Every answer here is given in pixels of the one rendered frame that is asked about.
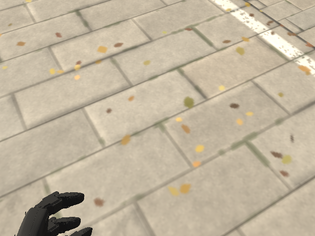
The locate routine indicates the left robot hand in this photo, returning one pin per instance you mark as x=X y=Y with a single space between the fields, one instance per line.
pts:
x=37 y=222

